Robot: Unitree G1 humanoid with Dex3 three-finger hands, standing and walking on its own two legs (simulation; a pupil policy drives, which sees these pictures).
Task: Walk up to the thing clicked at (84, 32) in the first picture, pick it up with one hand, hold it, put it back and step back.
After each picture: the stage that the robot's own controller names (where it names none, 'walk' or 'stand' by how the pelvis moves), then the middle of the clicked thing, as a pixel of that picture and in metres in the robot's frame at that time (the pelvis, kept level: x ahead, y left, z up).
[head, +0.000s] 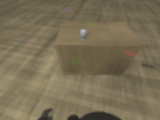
stand; (83, 35) +0.95 +0.14 -0.05
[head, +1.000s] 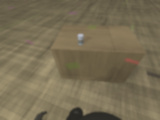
walk; (80, 39) +0.86 +0.19 -0.03
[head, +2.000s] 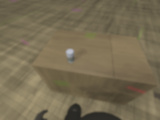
stand; (70, 56) +0.54 +0.24 -0.04
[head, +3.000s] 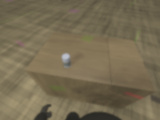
stand; (66, 60) +0.50 +0.23 -0.05
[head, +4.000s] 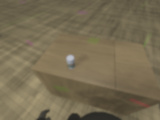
stand; (70, 62) +0.50 +0.20 -0.05
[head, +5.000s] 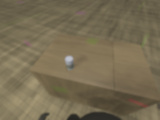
stand; (69, 63) +0.49 +0.21 -0.05
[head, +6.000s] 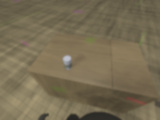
stand; (67, 62) +0.48 +0.23 -0.05
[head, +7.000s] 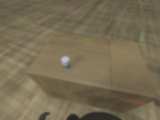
stand; (66, 63) +0.47 +0.24 -0.05
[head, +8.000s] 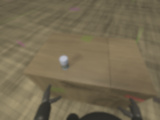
rise first; (64, 62) +0.47 +0.25 -0.05
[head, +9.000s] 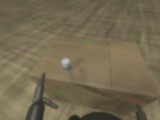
go down; (66, 65) +0.47 +0.26 -0.05
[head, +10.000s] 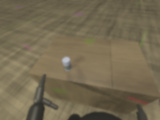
go down; (67, 64) +0.47 +0.26 -0.05
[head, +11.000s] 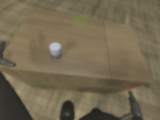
go down; (56, 52) +0.47 +0.23 +0.01
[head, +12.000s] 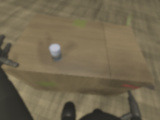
approach; (56, 53) +0.47 +0.24 +0.01
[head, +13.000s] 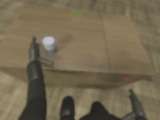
close in; (50, 46) +0.48 +0.25 +0.04
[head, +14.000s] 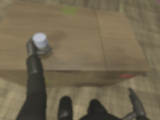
close; (42, 44) +0.49 +0.27 +0.05
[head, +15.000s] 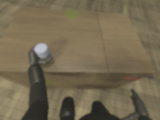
lift; (44, 53) +0.44 +0.27 +0.05
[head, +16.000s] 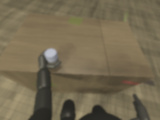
lift; (52, 58) +0.41 +0.24 +0.05
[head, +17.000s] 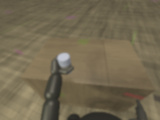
lift; (65, 64) +0.33 +0.17 +0.16
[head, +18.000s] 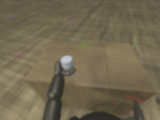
hold; (68, 66) +0.33 +0.16 +0.14
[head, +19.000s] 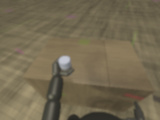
hold; (66, 66) +0.33 +0.17 +0.13
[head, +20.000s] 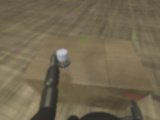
crouch; (63, 59) +0.39 +0.20 +0.12
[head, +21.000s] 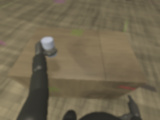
lower; (49, 47) +0.46 +0.26 +0.12
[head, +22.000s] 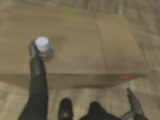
lower; (44, 48) +0.48 +0.26 +0.04
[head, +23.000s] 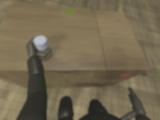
lower; (43, 46) +0.48 +0.26 +0.05
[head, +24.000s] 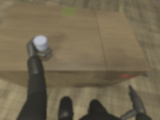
lower; (43, 47) +0.48 +0.26 +0.05
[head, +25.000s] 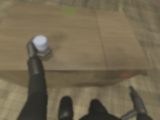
lower; (43, 46) +0.48 +0.26 +0.06
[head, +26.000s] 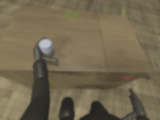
withdraw; (47, 49) +0.47 +0.25 +0.05
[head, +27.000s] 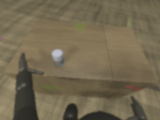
sink last; (58, 58) +0.44 +0.23 +0.01
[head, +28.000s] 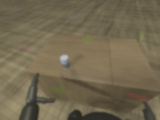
stand; (65, 62) +0.47 +0.26 +0.00
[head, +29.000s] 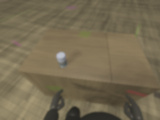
stand; (62, 60) +0.46 +0.25 +0.01
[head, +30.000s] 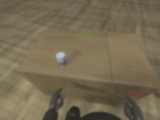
stand; (62, 60) +0.46 +0.25 +0.01
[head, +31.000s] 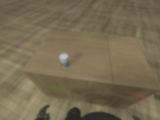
stand; (64, 61) +0.46 +0.24 -0.01
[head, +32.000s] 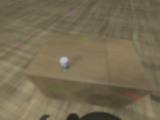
walk; (64, 64) +0.47 +0.24 -0.05
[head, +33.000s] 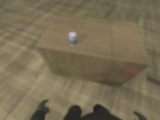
walk; (72, 39) +0.68 +0.21 -0.04
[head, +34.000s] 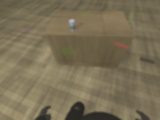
walk; (72, 25) +0.98 +0.31 -0.03
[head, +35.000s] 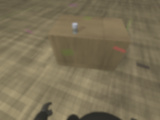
stand; (75, 28) +1.05 +0.27 -0.05
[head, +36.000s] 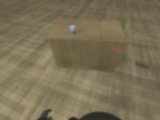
stand; (72, 30) +1.05 +0.29 -0.05
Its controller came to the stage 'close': yes
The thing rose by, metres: 0.20
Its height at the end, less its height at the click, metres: +0.00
